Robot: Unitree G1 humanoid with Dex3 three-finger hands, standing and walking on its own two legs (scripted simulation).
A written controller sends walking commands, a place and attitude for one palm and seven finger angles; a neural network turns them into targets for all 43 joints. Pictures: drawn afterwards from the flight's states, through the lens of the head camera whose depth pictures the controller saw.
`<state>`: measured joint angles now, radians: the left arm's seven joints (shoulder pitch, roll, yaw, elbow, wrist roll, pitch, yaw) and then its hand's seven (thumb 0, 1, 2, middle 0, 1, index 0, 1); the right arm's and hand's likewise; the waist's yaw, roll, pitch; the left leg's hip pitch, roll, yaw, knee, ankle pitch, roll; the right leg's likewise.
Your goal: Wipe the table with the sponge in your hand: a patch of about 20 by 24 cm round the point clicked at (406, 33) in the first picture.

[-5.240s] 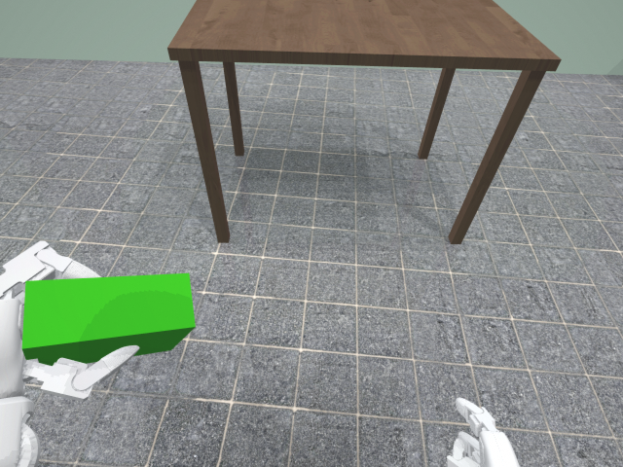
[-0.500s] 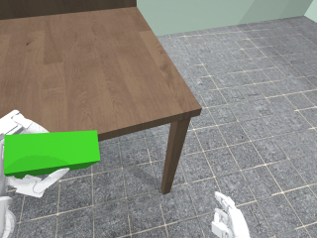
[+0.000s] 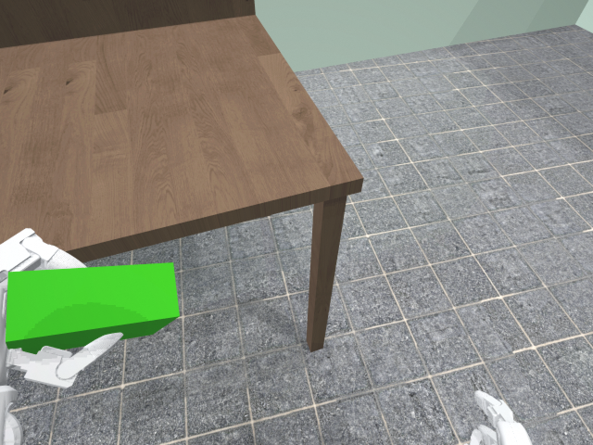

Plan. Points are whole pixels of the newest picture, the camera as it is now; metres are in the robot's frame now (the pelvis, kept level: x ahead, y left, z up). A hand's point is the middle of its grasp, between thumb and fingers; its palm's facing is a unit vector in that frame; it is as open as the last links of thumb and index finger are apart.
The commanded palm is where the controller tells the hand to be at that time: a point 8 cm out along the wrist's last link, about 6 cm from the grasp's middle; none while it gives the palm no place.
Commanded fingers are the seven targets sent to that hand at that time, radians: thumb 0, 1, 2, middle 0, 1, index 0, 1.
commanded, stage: come to a stop and stand still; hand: left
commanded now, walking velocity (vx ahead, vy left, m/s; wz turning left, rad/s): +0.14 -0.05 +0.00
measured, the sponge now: (119, 306) +0.23 +0.20 +0.14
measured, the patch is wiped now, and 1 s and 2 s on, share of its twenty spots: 0.00 0.00 0.00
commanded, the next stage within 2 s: look again from close up in 0.26 s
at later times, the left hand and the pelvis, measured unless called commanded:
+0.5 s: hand (32, 257) +0.24 +0.26 +0.20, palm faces +0.50 -0.74 -0.45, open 9.4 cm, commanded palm +0.14 +0.26 +0.17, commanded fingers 0.00 0.10 1.30 -1.20 -1.60 -1.20 -1.60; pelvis -0.02 -0.02 -0.01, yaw -2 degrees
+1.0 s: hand (35, 308) +0.21 +0.26 +0.16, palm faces +0.41 -0.84 -0.36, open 9.4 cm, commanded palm +0.16 +0.30 +0.17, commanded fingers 0.00 0.10 1.30 -1.20 -1.60 -1.20 -1.60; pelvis -0.01 +0.02 -0.01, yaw -1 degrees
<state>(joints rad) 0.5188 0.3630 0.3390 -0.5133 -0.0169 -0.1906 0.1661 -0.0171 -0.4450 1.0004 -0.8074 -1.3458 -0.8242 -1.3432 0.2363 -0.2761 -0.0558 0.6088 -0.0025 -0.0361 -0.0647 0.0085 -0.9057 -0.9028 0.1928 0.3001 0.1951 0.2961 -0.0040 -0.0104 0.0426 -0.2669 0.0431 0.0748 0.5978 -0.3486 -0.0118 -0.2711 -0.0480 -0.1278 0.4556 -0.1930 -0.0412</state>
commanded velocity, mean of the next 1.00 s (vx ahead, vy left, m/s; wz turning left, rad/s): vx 0.06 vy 0.04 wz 0.00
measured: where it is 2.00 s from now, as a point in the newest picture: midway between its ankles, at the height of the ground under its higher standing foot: outside the picture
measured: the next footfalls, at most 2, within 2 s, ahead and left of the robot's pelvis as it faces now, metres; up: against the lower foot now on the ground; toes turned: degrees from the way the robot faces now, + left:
left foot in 0.04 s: +0.01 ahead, +0.12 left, +0.00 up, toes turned +2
right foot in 0.34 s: +0.04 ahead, -0.09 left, +0.00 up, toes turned -6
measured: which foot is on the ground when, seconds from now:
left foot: up 0.00-0.02, down 0.04-1.00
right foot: down 0.00-0.06, up 0.08-0.32, down 0.34-1.00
